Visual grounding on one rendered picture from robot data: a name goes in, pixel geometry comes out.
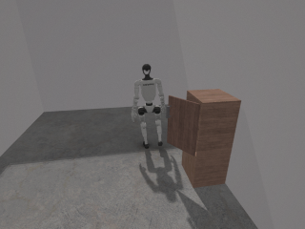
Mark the handle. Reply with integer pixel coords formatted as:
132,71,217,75
166,105,172,118

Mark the robot right shin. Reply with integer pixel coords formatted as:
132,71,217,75
156,120,162,142

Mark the left robot upper arm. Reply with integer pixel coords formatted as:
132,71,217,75
134,80,141,100

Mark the left robot forearm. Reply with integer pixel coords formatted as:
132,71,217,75
132,95,138,113

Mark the robot left hand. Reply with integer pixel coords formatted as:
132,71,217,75
131,112,137,123

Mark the robot right thigh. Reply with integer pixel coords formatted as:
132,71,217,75
154,105,161,126

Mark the right robot upper arm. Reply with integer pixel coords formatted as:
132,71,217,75
154,78,164,97

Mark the right robot forearm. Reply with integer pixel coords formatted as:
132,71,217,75
159,93,165,106

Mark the robot right hand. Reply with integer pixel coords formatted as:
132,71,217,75
160,105,166,113

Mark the cupboard door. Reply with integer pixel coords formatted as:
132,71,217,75
167,95,201,156

